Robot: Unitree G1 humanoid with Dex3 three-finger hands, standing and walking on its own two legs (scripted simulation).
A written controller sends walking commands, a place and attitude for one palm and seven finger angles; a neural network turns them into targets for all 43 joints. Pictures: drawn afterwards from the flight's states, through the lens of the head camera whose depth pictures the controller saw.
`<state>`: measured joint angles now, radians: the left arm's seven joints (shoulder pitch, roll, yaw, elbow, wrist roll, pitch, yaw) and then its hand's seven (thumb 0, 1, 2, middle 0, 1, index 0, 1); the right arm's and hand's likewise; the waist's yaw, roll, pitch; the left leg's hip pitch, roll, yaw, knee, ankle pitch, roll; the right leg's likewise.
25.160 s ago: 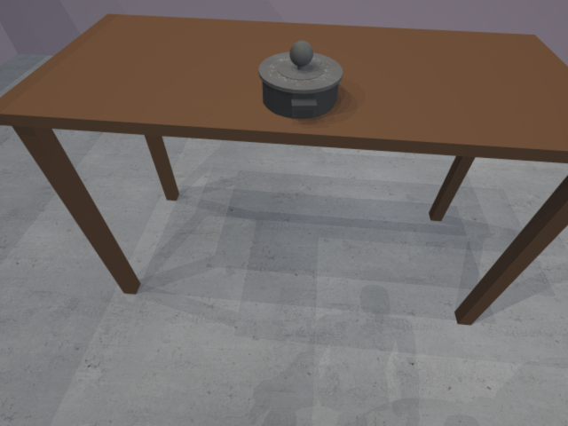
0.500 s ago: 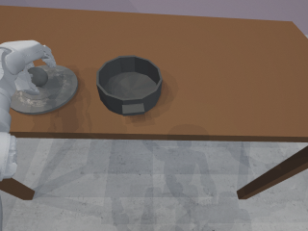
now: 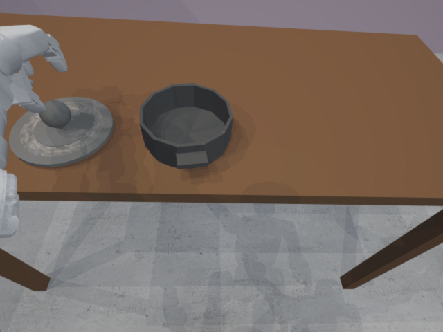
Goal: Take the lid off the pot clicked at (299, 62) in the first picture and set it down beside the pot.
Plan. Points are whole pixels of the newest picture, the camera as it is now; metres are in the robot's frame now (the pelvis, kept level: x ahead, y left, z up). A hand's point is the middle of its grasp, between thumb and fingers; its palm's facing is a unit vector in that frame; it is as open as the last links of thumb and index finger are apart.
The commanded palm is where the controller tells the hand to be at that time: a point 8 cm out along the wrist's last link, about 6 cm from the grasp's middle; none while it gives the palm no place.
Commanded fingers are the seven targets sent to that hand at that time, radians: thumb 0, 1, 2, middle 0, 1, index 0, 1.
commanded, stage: raise the empty hand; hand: left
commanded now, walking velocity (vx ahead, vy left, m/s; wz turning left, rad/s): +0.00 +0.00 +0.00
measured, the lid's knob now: (55, 114) +0.48 +0.30 +0.11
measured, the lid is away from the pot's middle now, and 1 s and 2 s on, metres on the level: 0.24 0.24 0.24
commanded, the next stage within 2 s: draw the hand back to the body in 0.76 s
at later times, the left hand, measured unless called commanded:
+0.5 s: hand out of the picture +0.47 +0.32 +0.25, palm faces -0.21 -0.10 -0.97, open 11.0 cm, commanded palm +0.46 +0.31 +0.31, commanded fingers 0.00 -0.14 0.92 -0.50 -0.58 -0.50 -0.58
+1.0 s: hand out of the picture +0.47 +0.33 +0.27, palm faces -0.16 -0.10 -0.98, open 11.0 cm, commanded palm +0.44 +0.31 +0.33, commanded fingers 0.00 -0.14 0.92 -0.50 -0.58 -0.50 -0.58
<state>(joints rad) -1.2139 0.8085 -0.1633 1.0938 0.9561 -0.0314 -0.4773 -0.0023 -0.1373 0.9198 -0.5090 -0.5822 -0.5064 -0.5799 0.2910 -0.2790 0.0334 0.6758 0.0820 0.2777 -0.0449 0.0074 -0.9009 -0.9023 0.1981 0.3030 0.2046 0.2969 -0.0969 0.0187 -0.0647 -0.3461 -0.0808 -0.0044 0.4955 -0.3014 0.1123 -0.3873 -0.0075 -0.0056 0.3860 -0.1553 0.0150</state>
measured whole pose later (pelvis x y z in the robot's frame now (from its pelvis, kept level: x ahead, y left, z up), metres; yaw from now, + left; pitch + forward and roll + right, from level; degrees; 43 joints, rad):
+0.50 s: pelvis +0.01 +0.01 +0.00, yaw +0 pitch +9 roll -3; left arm -1.27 0.85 -0.14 1.00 0.97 0.06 -0.53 0.00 -0.14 0.92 -0.51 -0.58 -0.51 -0.58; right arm 0.29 -0.28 0.03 0.67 0.07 0.26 -0.02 0.01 -0.90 -0.90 0.20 0.30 0.20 0.30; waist -0.09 0.03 -0.07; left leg -0.30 -0.09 -0.01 0.43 -0.28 0.12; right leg -0.34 -0.02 -0.01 0.32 -0.14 0.02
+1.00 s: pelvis +0.01 +0.01 +0.01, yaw +1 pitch +8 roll -3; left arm -1.26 0.85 -0.15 0.93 0.97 0.13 -0.55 0.00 -0.14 0.92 -0.51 -0.58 -0.51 -0.58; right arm 0.29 -0.28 0.04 0.66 0.07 0.23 -0.01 0.01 -0.90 -0.90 0.20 0.30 0.20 0.30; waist -0.08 0.02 -0.06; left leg -0.26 -0.10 -0.01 0.38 -0.26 0.13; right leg -0.31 -0.03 0.00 0.30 -0.13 0.01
